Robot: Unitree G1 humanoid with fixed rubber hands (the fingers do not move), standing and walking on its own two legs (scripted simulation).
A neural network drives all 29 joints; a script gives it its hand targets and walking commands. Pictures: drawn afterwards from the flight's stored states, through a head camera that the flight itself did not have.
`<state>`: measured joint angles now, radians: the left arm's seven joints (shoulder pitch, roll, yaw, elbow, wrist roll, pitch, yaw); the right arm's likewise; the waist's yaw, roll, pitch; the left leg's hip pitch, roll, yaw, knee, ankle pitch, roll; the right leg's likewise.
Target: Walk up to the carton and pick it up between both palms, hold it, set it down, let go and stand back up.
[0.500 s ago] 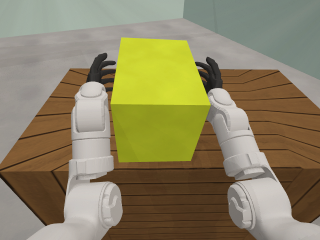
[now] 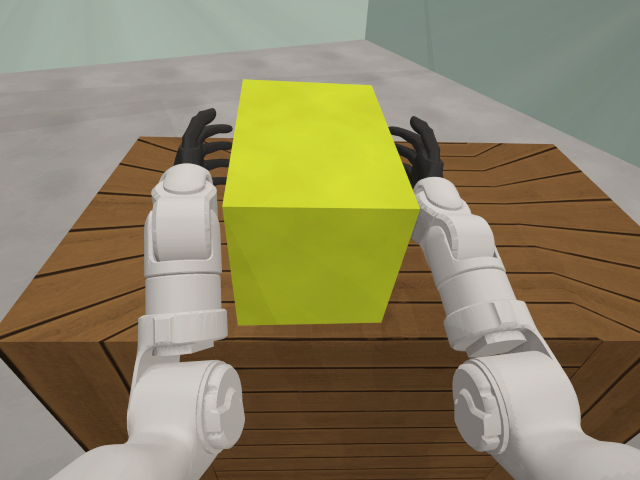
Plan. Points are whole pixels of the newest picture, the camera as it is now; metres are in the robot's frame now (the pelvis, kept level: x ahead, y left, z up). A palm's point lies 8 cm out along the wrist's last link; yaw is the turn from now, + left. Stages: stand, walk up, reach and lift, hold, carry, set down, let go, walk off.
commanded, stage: hold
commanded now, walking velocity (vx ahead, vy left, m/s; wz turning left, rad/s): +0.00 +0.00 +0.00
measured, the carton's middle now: (309, 196) +0.40 +0.00 +0.19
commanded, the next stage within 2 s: set down in 1.44 s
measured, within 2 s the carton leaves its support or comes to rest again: neither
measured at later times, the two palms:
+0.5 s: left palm (191, 177) +0.37 +0.14 +0.24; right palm (420, 182) +0.37 -0.13 +0.23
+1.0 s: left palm (189, 179) +0.36 +0.14 +0.24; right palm (422, 183) +0.36 -0.13 +0.23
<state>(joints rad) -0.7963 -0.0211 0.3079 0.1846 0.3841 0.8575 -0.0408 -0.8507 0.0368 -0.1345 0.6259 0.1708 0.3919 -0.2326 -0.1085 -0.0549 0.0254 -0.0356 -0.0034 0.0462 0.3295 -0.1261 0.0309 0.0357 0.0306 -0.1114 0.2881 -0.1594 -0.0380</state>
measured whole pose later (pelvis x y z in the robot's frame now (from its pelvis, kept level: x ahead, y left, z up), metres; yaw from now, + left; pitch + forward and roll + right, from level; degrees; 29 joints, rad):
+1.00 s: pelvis +0.00 +0.00 +0.00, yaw +0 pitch -11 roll -1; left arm -0.75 -0.04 0.31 0.11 0.38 0.88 -0.04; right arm -0.82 0.02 -0.07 0.56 0.22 0.42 -0.26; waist -0.11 -0.05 0.03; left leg -0.01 0.00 0.05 0.33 -0.14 0.03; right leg 0.06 0.03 -0.10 0.28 -0.16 -0.04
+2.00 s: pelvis +0.01 +0.00 +0.00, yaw +1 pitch -12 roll +0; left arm -0.76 -0.07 0.33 0.29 0.44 0.59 -0.07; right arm -0.77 0.10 -0.25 0.74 -0.04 0.07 -0.17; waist -0.05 -0.08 0.10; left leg 0.03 -0.01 0.03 0.29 -0.12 0.03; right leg 0.10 0.03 -0.12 0.26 -0.16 -0.04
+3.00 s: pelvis +0.04 +0.00 +0.00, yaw -1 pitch -1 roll +0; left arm -0.83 -0.06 0.36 0.68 0.36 0.31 0.03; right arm -0.81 0.11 -0.49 0.91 -0.21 -0.10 -0.12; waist -0.01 -0.04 0.02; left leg -0.13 -0.01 0.07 0.30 -0.14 0.03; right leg -0.06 0.03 -0.09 0.24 -0.16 -0.04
